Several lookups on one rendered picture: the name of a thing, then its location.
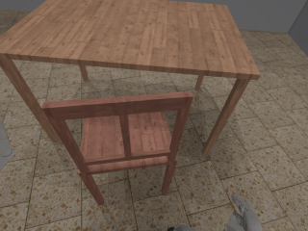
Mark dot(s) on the table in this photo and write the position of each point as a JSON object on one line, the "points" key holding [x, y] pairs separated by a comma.
{"points": [[150, 35]]}

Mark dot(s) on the left robot hand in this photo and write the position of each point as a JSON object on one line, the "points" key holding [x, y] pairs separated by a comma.
{"points": [[6, 152]]}

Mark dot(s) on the robot right shin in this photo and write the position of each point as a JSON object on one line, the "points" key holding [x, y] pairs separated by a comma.
{"points": [[181, 224]]}

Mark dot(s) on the right robot hand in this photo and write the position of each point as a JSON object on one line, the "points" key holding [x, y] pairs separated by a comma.
{"points": [[249, 221]]}

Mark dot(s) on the chair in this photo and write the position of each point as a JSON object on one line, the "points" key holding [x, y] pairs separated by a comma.
{"points": [[122, 133]]}

